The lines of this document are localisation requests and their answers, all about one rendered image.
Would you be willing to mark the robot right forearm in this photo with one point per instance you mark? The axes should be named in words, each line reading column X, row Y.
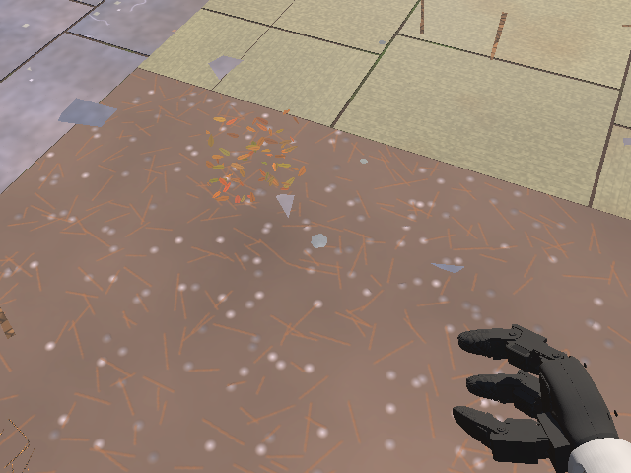
column 608, row 455

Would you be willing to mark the robot right hand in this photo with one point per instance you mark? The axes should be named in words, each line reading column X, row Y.
column 568, row 407

